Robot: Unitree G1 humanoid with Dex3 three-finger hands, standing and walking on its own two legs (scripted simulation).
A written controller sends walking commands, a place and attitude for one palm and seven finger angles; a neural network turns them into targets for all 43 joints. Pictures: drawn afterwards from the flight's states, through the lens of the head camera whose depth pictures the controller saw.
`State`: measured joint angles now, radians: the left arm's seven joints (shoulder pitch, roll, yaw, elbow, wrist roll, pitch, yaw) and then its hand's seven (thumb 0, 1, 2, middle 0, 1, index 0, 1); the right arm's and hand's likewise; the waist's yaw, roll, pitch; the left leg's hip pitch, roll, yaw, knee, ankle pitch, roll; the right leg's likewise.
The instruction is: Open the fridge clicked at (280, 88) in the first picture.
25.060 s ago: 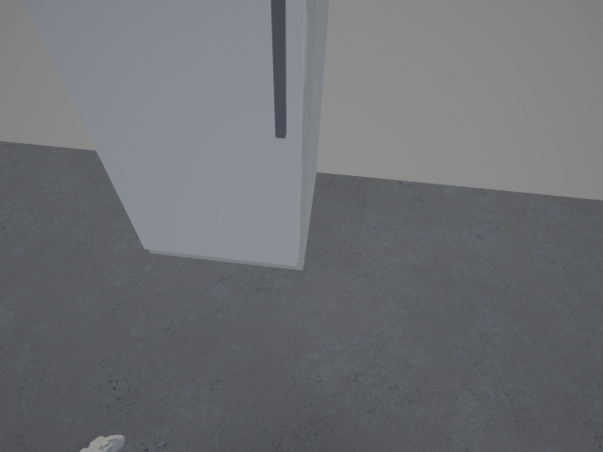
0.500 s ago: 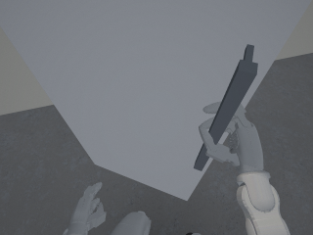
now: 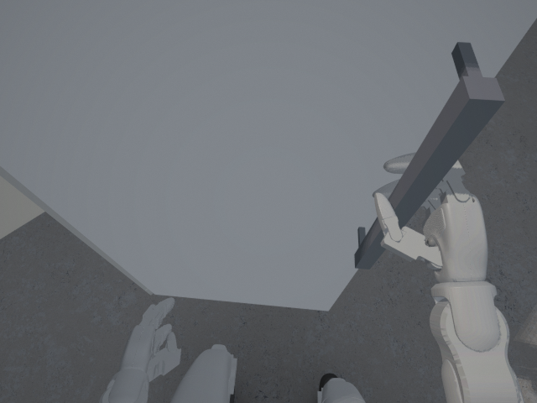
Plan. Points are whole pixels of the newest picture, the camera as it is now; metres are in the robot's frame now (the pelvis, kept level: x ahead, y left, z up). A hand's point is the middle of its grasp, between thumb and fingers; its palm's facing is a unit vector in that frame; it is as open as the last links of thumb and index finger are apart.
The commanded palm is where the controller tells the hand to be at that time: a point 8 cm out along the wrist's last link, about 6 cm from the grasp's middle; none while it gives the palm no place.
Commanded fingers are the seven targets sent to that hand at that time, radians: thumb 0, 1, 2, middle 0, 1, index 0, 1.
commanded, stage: walk backward, drawing the door open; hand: right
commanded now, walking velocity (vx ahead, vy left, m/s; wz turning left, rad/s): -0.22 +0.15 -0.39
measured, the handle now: (396, 193) +0.35 -0.13 +0.13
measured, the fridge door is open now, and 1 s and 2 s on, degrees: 48 72 69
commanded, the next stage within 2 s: stop walking and hold the door back in 0.62 s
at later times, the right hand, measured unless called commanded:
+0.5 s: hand (361, 338) +0.18 -0.07 +0.14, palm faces +0.43 +0.88 -0.21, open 6.5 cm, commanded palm +0.13 -0.11 +0.14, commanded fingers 0.00 -0.90 -0.90 0.45 1.40 0.45 1.40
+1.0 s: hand out of the picture +0.11 -0.02 +0.14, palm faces +0.74 +0.63 -0.25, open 6.2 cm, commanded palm +0.07 -0.06 +0.14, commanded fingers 0.00 -0.90 -0.90 0.45 1.40 0.45 1.40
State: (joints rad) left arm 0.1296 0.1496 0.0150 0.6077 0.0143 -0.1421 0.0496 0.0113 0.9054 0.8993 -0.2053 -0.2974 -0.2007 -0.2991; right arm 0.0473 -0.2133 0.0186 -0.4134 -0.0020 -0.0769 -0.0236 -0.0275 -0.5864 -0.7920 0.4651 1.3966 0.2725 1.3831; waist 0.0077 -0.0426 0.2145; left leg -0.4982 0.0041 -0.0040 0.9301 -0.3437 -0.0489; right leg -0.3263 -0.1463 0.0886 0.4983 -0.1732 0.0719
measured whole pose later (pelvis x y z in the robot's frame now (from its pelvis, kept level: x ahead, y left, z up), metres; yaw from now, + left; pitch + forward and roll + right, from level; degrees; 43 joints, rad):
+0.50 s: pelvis -0.03 +0.18 +0.00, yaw -20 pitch +0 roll +1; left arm 0.15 0.15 0.01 0.60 0.02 -0.11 0.08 0.01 0.91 0.90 -0.20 -0.30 -0.20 -0.30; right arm 0.15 -0.27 -0.11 -0.44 0.03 -0.08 -0.08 -0.01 -0.62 -0.81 0.46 1.40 0.29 1.38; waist 0.03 0.03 0.15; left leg -0.51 -0.01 0.06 1.04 -0.47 -0.04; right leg -0.27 -0.06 -0.04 0.54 -0.27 0.00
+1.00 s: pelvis -0.05 +0.33 +0.01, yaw -34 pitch -1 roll -2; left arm 0.17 0.30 0.02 0.67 -0.01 -0.07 0.10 0.01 0.91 0.90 -0.20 -0.30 -0.20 -0.30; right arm -0.12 -0.30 -0.17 0.06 0.04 -0.13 -0.10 -0.03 -0.58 -0.81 0.46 1.40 0.39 1.38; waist -0.01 0.01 0.06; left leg -0.28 0.11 0.17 0.46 -0.15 0.02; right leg -0.37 0.02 -0.05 0.92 -0.42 0.03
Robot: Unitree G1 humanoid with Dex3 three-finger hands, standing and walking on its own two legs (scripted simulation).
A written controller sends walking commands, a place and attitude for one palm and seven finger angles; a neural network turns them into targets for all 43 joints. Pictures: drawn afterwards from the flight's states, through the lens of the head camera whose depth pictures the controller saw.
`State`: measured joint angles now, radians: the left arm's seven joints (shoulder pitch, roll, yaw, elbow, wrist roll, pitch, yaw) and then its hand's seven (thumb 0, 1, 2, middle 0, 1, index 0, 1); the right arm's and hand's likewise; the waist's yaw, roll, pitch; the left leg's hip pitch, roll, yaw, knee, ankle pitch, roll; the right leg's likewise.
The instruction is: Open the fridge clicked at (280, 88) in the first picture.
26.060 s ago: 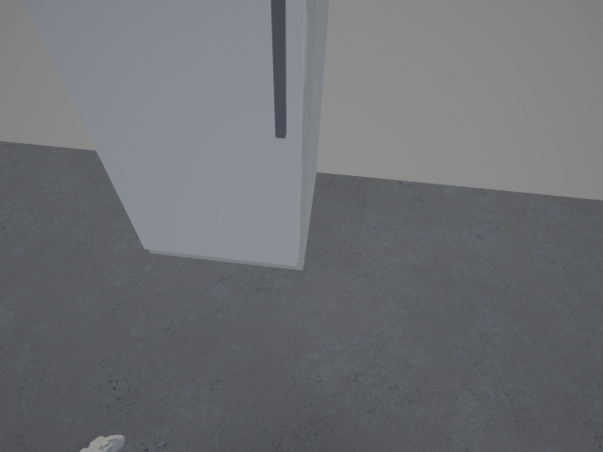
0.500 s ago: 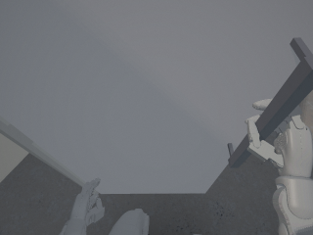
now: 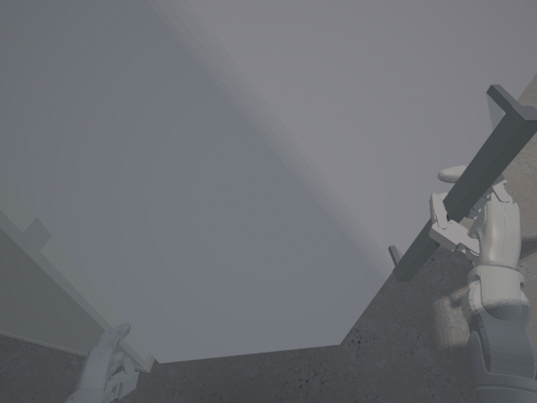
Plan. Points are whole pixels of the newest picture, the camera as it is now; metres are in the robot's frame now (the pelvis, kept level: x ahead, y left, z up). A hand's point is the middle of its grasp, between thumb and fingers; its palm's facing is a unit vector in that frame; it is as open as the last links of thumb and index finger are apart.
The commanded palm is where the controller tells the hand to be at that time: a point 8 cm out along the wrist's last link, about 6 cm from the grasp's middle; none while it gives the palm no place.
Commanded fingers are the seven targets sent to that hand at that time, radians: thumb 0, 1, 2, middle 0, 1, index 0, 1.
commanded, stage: stop walking and hold the door back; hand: right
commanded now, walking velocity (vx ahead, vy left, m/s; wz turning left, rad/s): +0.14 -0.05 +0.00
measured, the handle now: (438, 205) +0.37 -0.22 +0.12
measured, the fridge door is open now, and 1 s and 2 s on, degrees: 72 69 69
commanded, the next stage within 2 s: loosen the grip on the handle in 1.06 s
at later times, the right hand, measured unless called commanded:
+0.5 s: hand (436, 204) +0.35 -0.20 +0.14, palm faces +0.17 +0.96 -0.24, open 6.0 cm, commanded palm +0.33 -0.27 +0.13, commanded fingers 0.00 -0.90 -0.90 0.45 1.40 0.45 1.40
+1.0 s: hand (437, 206) +0.35 -0.20 +0.14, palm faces +0.13 +0.96 -0.23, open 5.9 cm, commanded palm +0.32 -0.27 +0.13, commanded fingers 0.00 -0.90 -0.90 0.45 1.40 0.45 1.40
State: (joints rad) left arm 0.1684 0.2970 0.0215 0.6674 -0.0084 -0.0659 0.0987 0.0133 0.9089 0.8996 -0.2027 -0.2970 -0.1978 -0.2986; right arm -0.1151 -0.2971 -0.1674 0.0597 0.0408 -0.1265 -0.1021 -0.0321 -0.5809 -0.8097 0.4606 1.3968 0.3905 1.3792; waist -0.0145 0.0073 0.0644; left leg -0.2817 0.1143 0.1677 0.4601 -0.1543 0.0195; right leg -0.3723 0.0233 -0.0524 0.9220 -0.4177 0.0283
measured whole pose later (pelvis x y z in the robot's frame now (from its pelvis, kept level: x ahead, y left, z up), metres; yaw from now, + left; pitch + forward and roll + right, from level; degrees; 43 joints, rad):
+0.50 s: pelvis -0.06 -0.02 -0.02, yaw +0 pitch -3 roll +2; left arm 0.22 0.20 -0.04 0.74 -0.03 -0.05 0.09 0.01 0.90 0.90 -0.21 -0.30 -0.21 -0.30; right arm -0.55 -0.34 -0.17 0.52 0.03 -0.14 -0.04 -0.04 -0.61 -0.78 0.46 1.40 0.40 1.40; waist 0.04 -0.06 0.12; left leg -0.29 0.00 0.09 0.56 -0.22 0.02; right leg -0.38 -0.03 -0.01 0.93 -0.47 0.01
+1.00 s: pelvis -0.06 -0.03 -0.01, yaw +4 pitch -1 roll +2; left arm 0.19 0.19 -0.05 0.64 -0.03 -0.06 0.08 0.01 0.90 0.90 -0.21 -0.30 -0.20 -0.30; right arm -0.42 -0.38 -0.22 0.35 0.04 -0.17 -0.04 -0.06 -0.63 -0.74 0.46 1.40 0.39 1.40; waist 0.06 -0.02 0.11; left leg -0.25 -0.01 0.07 0.51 -0.24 0.00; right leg -0.33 -0.10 -0.09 0.60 -0.25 0.01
